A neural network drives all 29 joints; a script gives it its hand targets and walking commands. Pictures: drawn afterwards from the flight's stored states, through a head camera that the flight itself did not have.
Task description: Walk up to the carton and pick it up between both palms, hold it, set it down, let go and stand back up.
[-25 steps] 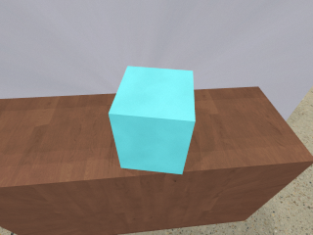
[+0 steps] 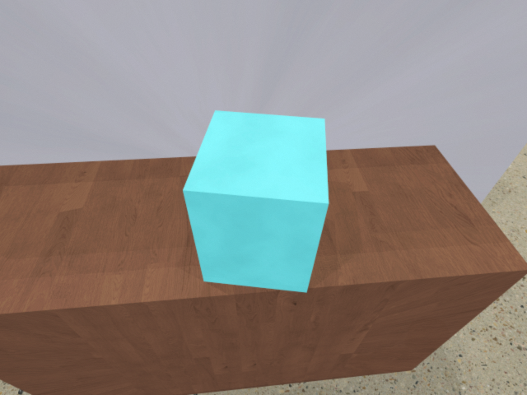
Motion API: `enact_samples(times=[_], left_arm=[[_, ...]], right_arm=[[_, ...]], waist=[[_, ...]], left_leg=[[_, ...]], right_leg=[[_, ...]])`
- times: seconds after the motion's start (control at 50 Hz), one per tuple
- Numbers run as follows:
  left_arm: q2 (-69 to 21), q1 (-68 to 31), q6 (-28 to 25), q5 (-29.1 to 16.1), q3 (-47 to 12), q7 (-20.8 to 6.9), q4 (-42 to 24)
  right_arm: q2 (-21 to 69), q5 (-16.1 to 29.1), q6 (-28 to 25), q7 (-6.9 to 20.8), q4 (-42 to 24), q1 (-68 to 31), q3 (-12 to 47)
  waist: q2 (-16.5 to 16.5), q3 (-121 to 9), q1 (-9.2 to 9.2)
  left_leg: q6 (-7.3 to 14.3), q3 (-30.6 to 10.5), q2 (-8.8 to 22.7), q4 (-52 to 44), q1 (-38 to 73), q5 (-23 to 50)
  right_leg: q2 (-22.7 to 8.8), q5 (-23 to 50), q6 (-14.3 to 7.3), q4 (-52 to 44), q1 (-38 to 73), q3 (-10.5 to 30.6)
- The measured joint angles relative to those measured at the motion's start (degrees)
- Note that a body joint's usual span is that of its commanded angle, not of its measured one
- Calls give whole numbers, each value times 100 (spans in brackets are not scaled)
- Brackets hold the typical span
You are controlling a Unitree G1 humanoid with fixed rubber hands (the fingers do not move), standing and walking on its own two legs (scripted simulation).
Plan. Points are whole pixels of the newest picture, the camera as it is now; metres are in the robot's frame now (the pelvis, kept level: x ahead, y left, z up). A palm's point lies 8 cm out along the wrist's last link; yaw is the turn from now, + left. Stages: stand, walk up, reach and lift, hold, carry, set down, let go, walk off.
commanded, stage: stand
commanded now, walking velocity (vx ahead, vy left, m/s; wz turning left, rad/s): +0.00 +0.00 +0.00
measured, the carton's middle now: (261, 203) +0.45 +0.00 +0.04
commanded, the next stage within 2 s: none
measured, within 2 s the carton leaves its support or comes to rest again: neither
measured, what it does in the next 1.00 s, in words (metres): stands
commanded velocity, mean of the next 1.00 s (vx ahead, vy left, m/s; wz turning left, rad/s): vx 0.00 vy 0.00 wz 0.00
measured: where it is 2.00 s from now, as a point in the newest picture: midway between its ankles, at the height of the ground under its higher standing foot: outside the picture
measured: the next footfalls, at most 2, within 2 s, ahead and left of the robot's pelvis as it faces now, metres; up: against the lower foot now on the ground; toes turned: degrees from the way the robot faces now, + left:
none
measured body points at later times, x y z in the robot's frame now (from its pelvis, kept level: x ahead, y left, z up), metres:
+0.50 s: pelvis +0.01 +0.00 +0.00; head +0.01 -0.01 +0.45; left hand +0.01 +0.25 -0.15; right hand +0.01 -0.25 -0.15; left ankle +0.01 +0.10 -0.74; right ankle +0.00 -0.12 -0.74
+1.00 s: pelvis +0.01 +0.00 +0.00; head +0.01 -0.01 +0.45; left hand +0.01 +0.24 -0.15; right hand +0.00 -0.24 -0.15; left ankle +0.01 +0.10 -0.74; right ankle +0.00 -0.12 -0.74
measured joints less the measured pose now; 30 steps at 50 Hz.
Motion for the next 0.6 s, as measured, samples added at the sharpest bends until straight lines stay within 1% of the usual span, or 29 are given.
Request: enact_samples(times=[0.6], left_arm=[[-101, -14, -24, -12, 10, 51, 229]], right_arm=[[124, 5, -23, -37, 255, 8, -7]], waist=[[8, -15, -12]], left_leg=[[-12, 47, 7, -40, 77, -60]], right_leg=[[9, -61, -2, -2, 39, 51]])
